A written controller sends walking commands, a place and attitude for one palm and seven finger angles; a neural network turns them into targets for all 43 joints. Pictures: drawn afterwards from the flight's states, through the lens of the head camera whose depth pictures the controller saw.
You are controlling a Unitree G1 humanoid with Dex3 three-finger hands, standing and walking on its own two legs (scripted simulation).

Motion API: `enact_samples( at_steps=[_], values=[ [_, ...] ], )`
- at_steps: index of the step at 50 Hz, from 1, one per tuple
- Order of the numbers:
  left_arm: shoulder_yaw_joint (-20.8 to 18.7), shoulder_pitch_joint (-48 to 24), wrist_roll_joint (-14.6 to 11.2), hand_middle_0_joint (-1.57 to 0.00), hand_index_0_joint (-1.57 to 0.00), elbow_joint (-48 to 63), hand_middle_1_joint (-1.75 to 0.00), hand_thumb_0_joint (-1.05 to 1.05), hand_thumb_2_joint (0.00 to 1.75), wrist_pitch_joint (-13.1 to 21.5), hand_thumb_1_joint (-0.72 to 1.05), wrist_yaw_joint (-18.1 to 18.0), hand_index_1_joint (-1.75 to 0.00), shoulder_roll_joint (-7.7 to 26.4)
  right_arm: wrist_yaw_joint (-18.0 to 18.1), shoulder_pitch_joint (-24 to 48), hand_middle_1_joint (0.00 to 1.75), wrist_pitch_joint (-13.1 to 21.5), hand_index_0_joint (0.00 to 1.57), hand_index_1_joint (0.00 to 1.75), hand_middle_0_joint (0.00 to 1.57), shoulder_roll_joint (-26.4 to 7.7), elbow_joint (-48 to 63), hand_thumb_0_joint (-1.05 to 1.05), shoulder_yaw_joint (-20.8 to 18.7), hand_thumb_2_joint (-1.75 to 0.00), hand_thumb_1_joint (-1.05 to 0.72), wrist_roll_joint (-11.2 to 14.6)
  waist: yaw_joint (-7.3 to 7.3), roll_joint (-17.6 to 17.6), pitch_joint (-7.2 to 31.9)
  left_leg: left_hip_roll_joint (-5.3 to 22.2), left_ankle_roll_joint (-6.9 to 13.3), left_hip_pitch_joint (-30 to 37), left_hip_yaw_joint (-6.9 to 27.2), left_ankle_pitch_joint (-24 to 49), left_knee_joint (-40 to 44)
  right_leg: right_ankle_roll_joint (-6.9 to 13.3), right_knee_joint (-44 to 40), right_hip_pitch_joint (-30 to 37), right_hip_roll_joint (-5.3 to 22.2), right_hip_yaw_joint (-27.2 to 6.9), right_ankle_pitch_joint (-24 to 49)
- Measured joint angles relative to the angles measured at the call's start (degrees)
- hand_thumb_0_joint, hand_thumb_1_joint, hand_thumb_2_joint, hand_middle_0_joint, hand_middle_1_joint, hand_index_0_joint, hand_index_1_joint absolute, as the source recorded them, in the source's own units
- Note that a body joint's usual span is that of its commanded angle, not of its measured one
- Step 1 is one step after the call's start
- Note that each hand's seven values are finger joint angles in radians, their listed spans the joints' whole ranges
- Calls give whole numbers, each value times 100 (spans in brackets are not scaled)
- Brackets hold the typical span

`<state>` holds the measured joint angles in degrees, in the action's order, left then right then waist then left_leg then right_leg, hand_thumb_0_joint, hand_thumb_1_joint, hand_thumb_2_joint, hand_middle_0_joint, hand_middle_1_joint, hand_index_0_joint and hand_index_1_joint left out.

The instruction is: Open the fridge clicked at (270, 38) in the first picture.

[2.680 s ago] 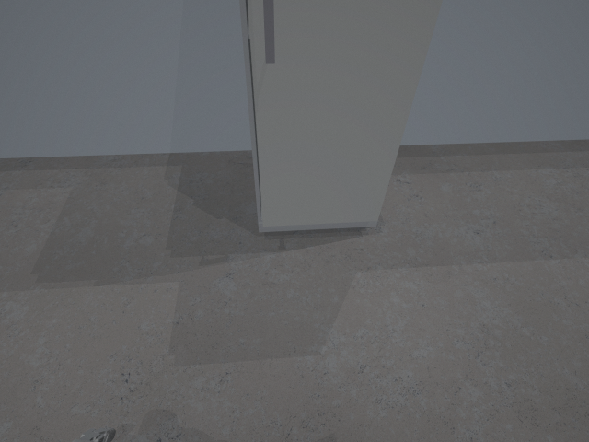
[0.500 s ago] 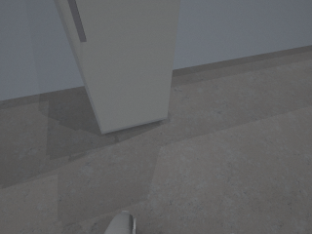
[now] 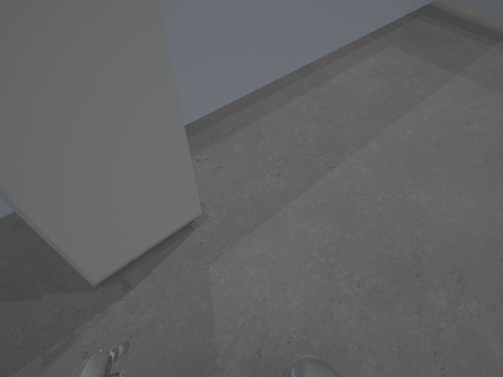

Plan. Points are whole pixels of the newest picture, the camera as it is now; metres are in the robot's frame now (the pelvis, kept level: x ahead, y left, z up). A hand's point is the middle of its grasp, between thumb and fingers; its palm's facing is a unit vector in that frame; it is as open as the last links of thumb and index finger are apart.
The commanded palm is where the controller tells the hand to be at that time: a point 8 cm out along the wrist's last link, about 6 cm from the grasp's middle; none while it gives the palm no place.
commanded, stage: walk to a spot facing it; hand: left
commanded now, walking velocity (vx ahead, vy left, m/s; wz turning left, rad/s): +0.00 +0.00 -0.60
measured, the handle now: out of the picture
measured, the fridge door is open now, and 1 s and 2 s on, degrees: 0 0 0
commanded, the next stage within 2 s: turn to face it in 0.06 s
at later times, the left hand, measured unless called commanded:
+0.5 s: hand out of the picture +0.14 +0.19 -0.18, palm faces -0.02 -0.99 -0.13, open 7.3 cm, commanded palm none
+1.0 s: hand out of the picture +0.04 +0.20 -0.14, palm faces +0.28 -0.92 -0.29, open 7.4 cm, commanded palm none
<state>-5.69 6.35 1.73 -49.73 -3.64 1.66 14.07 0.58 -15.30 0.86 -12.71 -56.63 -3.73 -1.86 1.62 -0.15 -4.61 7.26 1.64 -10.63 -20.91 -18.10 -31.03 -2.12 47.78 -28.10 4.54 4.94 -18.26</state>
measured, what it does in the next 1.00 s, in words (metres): steps on the spot, turning left: right foot, then left foot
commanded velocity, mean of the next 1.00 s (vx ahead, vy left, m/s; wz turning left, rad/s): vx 0.00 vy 0.00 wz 0.44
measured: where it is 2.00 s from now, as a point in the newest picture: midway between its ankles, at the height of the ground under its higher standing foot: outside the picture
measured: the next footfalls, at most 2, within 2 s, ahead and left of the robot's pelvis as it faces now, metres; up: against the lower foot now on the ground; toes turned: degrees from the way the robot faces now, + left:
right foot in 0.08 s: +0.10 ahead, -0.13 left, +0.00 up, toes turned -10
left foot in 0.38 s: +0.11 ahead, +0.11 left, +0.00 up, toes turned +0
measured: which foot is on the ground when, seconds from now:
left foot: down 0.00-0.08, up 0.10-0.36, down 0.38-0.82, up 0.84-1.00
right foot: up 0.00-0.06, down 0.08-0.40, up 0.42-0.80, down 0.82-1.00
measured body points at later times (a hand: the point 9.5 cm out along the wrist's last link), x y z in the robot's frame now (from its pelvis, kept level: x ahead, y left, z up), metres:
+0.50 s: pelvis +0.05 +0.02 +0.00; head +0.06 +0.05 +0.45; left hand +0.14 +0.24 -0.16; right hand +0.04 -0.21 -0.14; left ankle +0.07 +0.11 -0.73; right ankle +0.03 -0.12 -0.70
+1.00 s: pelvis +0.01 -0.02 +0.00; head +0.04 -0.03 +0.45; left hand +0.03 +0.25 -0.12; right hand +0.15 -0.27 -0.14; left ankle -0.01 +0.11 -0.65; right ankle +0.03 -0.13 -0.73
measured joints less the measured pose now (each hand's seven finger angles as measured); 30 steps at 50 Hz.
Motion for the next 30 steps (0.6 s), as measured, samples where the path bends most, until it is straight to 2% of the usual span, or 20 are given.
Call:
enact_samples(
  at_steps=[3,4,5,6,8,11,13,15,19,21,23,26,30],
  values=[
    [82,-107,-4,-19,-20,89,-30,0,90,55,91,5,-30,-55,-41,-157,30,-74,20,29,20,-80,-4,0,-26,-90,-91,-9,93,101,-28,208,-130,-14,-178,-332,-424,101,-743,501,-105,86,45],
    [126,-112,-2,-19,-20,139,-30,0,90,112,91,8,-30,-36,-61,-252,30,-96,20,29,20,-84,21,0,-23,-90,-91,6,116,83,0,286,-187,-117,-198,-480,-740,201,-1122,738,-119,90,394],
    [151,-142,0,-20,-20,158,-30,0,90,194,91,-18,-30,-51,-77,-275,30,-145,20,29,20,-107,32,0,-17,-90,-91,24,102,120,-14,361,-289,-340,-18,-719,-1295,294,-1089,704,-184,67,489],
    [194,-178,-33,-20,-20,163,-30,0,90,252,91,-52,-30,-88,-62,-244,30,-212,20,29,20,-137,43,0,-10,-90,-91,41,121,188,-82,338,-378,-616,372,-1040,-1935,362,-927,651,-255,61,383],
    [259,-162,-81,-20,-20,175,-30,0,90,287,91,-104,-30,-156,-10,-139,30,-328,20,29,20,-151,63,0,7,-90,-91,65,119,228,-169,163,-493,-1092,1019,-1306,-2982,420,-871,681,-358,-11,218],
    [316,-38,-80,-20,-20,97,-30,0,90,204,91,-179,-30,-234,10,40,30,-402,20,29,20,-103,137,0,44,-90,-91,57,111,187,-130,11,-564,-1530,1501,-964,-3486,384,-1201,831,-473,-162,352],
    [355,33,-49,-20,-20,-24,-30,0,90,153,91,-209,-30,-278,4,94,30,-381,20,29,20,-45,189,0,76,-90,-91,52,134,140,-33,-52,-533,-1623,1641,-748,-3281,366,-1415,916,-496,-212,463],
    [391,93,-24,-20,-21,-142,-30,0,90,123,91,-223,-30,-322,-4,85,30,-332,20,29,20,28,200,0,112,-90,-91,56,130,82,76,-119,-469,-1516,1690,-653,-2736,334,-1560,994,-489,-230,515],
    [460,200,-73,-20,-21,-353,-30,0,90,141,90,-231,-30,-410,-28,-109,30,-185,20,29,20,171,88,0,216,-90,-91,80,102,53,270,-236,-331,-779,1748,8,-776,195,-1534,1118,-467,-64,405],
    [435,240,-119,-20,-21,-438,-30,0,90,109,90,-228,-30,-390,-42,-181,30,-184,20,29,20,329,-54,0,266,-90,-91,58,50,-125,334,-383,-101,-735,1778,-54,-683,106,-1338,1099,-331,-23,145],
    [390,308,-114,-20,-21,-517,-30,0,90,63,91,-231,-30,-374,-50,-232,30,-200,20,29,20,462,-116,0,309,-90,-91,27,-3,-201,379,-477,-1,-719,1827,-18,-557,57,-816,960,-309,-87,-461],
    [300,385,-105,-20,-20,-612,-30,0,90,50,91,-216,-30,-338,-3,-227,30,-205,20,29,20,550,-170,0,297,-90,-92,6,-36,-179,340,-591,50,-623,1954,292,-85,15,232,672,-329,-223,-750],
    [208,451,-131,-20,-20,-667,-30,1,90,54,91,-241,-30,-257,-7,-152,30,-185,21,30,20,494,-125,1,211,-90,-92,23,-42,-84,220,-699,84,-565,2129,625,381,-81,540,567,-323,-310,-838]
  ],
)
